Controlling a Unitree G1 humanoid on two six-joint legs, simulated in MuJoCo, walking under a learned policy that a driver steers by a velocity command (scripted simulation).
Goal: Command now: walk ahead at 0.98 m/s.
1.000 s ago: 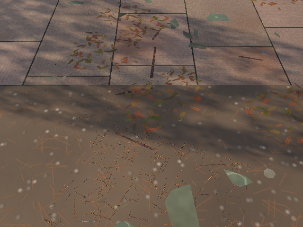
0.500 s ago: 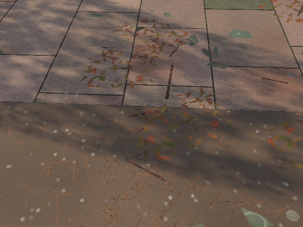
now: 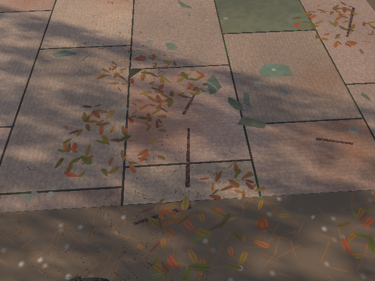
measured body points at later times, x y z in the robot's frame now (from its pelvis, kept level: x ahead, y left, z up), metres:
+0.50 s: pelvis +0.49 -0.01 +0.00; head +0.52 +0.00 +0.44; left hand +0.37 +0.23 -0.14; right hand +0.73 -0.21 -0.08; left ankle +0.73 +0.13 -0.68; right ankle +0.32 -0.08 -0.73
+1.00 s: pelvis +0.95 +0.02 -0.01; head +0.98 +0.01 +0.43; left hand +1.17 +0.22 -0.12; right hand +0.90 -0.24 -0.15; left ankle +0.79 +0.10 -0.71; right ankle +1.14 -0.05 -0.71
